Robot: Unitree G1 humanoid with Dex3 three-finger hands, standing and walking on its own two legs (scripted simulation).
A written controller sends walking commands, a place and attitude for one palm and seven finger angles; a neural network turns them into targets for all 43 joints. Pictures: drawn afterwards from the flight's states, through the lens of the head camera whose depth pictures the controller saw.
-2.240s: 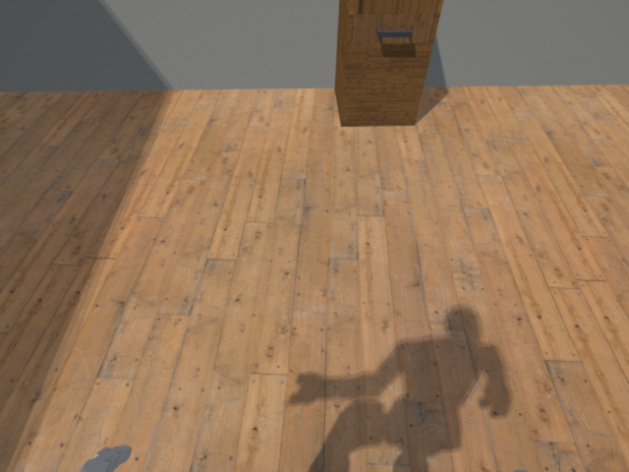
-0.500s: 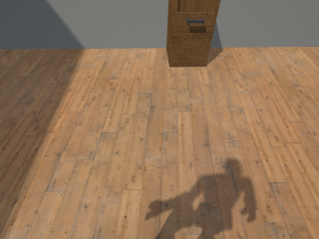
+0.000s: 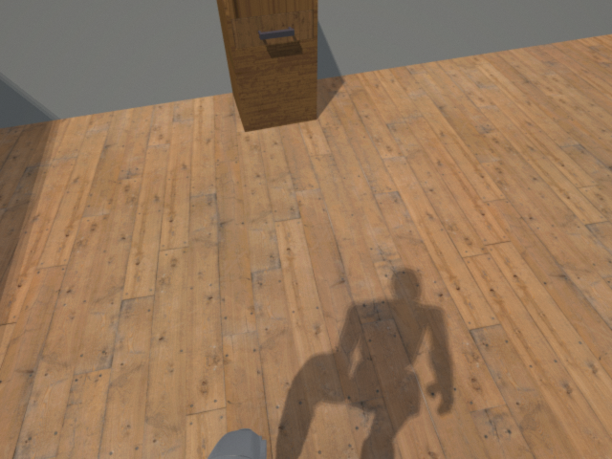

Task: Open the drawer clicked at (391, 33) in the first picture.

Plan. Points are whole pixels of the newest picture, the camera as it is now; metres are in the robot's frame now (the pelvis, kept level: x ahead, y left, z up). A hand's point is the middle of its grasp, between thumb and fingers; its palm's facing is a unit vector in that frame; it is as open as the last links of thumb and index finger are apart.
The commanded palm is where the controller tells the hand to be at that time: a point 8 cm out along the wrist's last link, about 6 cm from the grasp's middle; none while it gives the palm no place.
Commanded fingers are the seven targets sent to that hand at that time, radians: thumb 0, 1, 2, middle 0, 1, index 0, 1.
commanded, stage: walk to a spot facing it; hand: left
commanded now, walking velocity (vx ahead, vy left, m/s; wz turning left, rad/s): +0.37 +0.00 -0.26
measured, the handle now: (275, 32) +1.91 +0.30 -0.24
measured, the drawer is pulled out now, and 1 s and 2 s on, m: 0.00 0.00 0.00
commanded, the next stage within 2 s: none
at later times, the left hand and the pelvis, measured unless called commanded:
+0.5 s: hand (175, 372) +0.28 +0.26 -0.18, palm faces -0.11 -0.98 -0.18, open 7.4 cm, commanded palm none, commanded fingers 0.00 0.90 0.90 -0.20 -0.30 -0.20 -0.30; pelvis +0.22 +0.07 +0.00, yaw -10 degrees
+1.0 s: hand (263, 247) +0.55 +0.14 -0.16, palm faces -0.17 -0.96 -0.21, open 7.1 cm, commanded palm none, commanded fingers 0.00 0.90 0.90 -0.20 -0.30 -0.20 -0.30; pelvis +0.42 -0.02 -0.01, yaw -13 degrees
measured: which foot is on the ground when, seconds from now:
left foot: up 0.00-0.26, down 0.28-0.82, up 0.84-1.00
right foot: down 0.00-0.28, up 0.30-0.80, down 0.82-1.00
